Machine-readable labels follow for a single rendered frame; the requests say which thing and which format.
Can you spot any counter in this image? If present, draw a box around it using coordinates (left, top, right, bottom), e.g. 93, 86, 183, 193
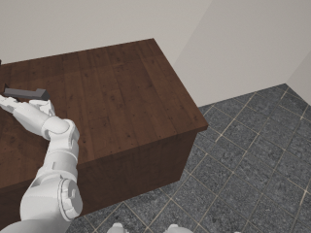
0, 38, 209, 231

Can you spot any tap lever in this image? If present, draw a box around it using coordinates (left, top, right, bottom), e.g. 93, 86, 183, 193
4, 87, 50, 101

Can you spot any robot shin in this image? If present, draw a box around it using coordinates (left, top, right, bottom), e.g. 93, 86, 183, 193
112, 222, 123, 227
167, 224, 178, 230

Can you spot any left robot upper arm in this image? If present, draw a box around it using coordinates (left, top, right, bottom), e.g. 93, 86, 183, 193
0, 178, 83, 233

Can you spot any left robot hand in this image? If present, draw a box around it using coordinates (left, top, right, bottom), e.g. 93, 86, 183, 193
0, 95, 55, 136

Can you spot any left robot shin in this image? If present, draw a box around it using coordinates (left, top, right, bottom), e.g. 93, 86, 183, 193
112, 222, 123, 227

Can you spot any left robot forearm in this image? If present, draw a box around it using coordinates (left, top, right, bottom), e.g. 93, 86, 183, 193
19, 116, 80, 221

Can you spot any right robot shin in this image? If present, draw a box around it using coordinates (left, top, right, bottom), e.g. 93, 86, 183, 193
167, 224, 178, 230

